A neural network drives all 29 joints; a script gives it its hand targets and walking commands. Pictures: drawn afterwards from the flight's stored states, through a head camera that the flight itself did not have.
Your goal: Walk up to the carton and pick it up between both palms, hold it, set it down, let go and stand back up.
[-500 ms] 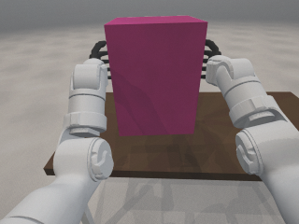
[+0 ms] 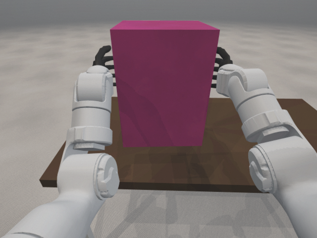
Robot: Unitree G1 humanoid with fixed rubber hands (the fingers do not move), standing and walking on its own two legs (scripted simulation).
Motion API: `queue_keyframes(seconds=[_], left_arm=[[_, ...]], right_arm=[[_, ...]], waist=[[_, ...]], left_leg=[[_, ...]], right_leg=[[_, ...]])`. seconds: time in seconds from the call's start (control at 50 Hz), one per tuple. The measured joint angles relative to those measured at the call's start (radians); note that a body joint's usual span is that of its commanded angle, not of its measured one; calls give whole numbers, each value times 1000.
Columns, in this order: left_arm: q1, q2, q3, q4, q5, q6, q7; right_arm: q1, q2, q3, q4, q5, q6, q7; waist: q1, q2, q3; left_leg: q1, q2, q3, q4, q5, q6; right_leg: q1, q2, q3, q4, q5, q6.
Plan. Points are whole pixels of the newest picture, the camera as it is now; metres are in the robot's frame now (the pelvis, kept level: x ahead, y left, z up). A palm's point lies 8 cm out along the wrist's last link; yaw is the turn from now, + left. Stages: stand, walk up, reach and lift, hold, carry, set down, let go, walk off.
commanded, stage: hold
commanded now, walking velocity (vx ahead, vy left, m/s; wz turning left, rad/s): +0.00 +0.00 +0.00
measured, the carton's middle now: (161, 82) +0.42 +0.00 +0.27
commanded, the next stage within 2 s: none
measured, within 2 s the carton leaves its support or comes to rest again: neither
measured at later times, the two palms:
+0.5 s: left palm (95, 76) +0.37 +0.15 +0.32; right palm (221, 74) +0.36 -0.14 +0.31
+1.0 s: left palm (98, 74) +0.37 +0.14 +0.32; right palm (224, 72) +0.36 -0.14 +0.32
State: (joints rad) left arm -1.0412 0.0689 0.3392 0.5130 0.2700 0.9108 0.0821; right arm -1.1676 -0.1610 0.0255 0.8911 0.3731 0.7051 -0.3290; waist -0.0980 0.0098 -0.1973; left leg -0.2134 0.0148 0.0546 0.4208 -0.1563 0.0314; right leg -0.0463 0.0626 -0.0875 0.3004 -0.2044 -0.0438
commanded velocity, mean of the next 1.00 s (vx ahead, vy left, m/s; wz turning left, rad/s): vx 0.00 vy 0.00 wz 0.00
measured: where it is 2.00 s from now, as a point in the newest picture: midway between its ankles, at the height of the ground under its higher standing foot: outside the picture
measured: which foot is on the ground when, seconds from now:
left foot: down 0.00-1.00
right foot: down 0.00-1.00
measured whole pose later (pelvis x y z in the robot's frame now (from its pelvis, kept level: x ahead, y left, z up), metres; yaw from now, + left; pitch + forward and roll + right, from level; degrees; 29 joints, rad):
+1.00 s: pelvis +0.00 +0.00 +0.00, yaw +0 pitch -3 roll -2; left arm -1.06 0.08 0.36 0.56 0.27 0.89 0.06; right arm -1.19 -0.16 0.03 0.92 0.37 0.69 -0.33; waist -0.09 0.01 -0.20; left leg -0.20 0.01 0.06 0.40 -0.14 0.03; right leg -0.04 0.06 -0.08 0.29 -0.20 -0.04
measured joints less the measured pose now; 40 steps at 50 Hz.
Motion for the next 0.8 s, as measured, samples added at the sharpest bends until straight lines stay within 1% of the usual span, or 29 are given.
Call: queue_keyframes(seconds=[0.06, 0.14, 0.18, 0.28, 0.38, 0.46, 0.58, 0.74, 0.8], left_arm=[[-4, -8, 4, -1, -5, -11, 14], [-30, -13, 44, 30, 16, -19, -2], [-30, -8, 45, 32, 16, -16, -6], [-1, -2, 34, -12, 5, -6, -18], [-3, 13, 39, 8, 7, -2, -35], [-17, 23, 26, 40, 10, -11, -30], [-20, 15, 17, 34, -3, -23, -3], [-47, 11, 50, 79, 12, -25, -23], [-47, 17, 36, 87, 3, -26, -16]], right_arm=[[-3, -14, 19, -8, 10, -6, 2], [-25, -19, 31, 17, 13, -8, 2], [-32, -16, 34, 26, 13, -7, 2], [-11, -9, 38, -8, 21, -6, -5], [-7, 13, 13, 3, 4, -1, -13], [-19, 18, 8, 20, -9, -1, -14], [-24, 10, 0, 6, -7, -8, -17], [-57, 8, -22, 68, -27, -13, -5], [-58, 7, -16, 76, -26, -17, -1]], waist=[[7, 8, -10], [21, 10, -2], [24, 11, -4], [22, 11, -9], [13, -3, -6], [16, -7, 0], [16, -2, -8], [15, -1, -12], [14, -1, -20]], left_leg=[[-6, 0, 8, -7, 4, 4], [13, 0, 19, -24, 10, 5], [15, 0, 19, -27, 12, 4], [16, 0, 7, -25, 12, 0], [22, -2, -3, -22, 13, -3], [11, 0, -4, -17, 15, -4], [-15, 3, -9, -11, 19, -4], [-10, 1, -2, -19, 21, -1], [-13, -2, 1, -24, 23, 1]], right_leg=[[-14, -2, 8, 5, 1, 2], [-3, -2, 19, -1, 4, 5], [-2, -2, 20, -4, 5, 3], [9, 0, 9, -15, 9, 0], [15, -1, -2, -5, 1, -2], [3, 1, -3, 4, 1, -5], [-17, 5, -7, -1, 11, -5], [-18, 2, 0, 0, 10, -1], [-26, -1, 3, 2, 8, -1]])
